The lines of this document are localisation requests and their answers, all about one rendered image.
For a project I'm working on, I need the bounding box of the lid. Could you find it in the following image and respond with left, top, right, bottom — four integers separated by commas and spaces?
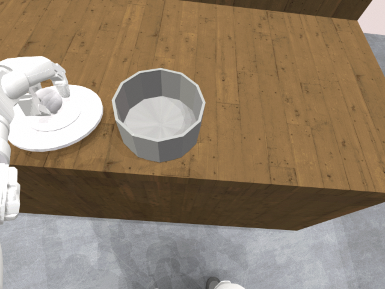
8, 85, 103, 152

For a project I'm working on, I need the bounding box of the table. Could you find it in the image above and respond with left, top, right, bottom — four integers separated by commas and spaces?
0, 0, 385, 231

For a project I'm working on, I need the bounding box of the right robot foot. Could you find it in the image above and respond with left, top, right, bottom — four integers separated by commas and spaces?
206, 277, 220, 289

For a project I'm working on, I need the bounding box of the knob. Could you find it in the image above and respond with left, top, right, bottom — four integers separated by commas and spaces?
36, 88, 63, 113

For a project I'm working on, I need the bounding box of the pot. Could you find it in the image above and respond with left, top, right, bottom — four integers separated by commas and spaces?
112, 68, 206, 163

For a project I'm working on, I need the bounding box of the robot left hand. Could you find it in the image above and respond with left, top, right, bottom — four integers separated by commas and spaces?
0, 56, 70, 116

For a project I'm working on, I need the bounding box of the robot left forearm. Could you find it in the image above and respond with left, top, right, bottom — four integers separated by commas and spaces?
0, 62, 29, 166

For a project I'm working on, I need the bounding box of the left robot upper arm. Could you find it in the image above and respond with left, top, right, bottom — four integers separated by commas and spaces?
0, 163, 20, 289

